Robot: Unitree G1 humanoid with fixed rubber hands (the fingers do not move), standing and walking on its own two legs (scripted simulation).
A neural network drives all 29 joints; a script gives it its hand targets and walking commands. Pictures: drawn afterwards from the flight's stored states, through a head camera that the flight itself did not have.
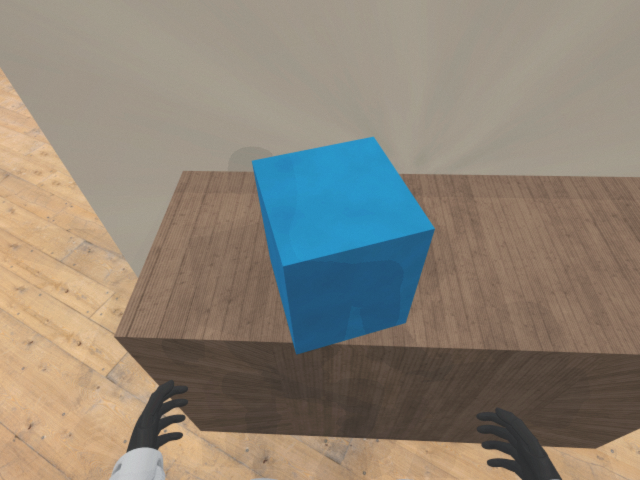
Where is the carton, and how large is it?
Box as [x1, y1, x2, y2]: [252, 137, 434, 354]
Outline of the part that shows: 373,137 252,161 270,259 296,354 405,322 434,228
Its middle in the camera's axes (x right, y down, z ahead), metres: +0.03 +0.02 +0.64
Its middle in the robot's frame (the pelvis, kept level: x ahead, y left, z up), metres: +0.46 +0.03 -0.03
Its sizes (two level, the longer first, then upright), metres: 0.210 0.200 0.250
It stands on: a pedestal, 0.61 m high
